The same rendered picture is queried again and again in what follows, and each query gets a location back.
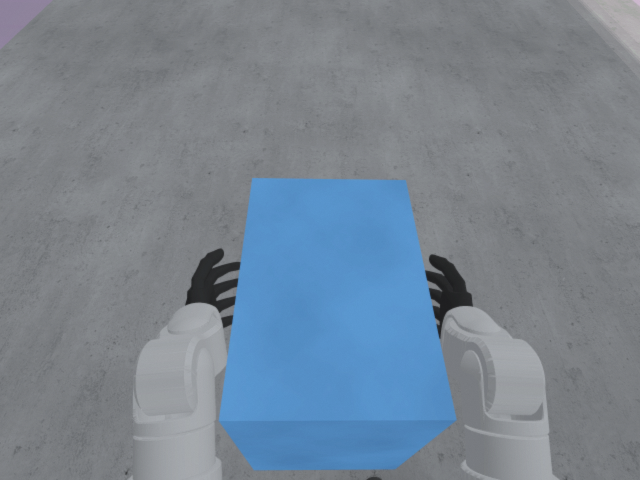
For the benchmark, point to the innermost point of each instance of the left robot hand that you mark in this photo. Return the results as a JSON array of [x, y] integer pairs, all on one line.
[[203, 289]]

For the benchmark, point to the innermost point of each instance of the left robot forearm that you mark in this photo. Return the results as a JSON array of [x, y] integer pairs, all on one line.
[[173, 398]]

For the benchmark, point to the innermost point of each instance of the right robot hand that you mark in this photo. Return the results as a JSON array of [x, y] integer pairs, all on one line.
[[453, 294]]

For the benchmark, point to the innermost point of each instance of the carton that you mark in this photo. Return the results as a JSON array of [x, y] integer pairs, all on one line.
[[334, 360]]

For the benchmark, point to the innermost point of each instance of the right robot forearm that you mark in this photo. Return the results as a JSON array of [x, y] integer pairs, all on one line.
[[503, 396]]

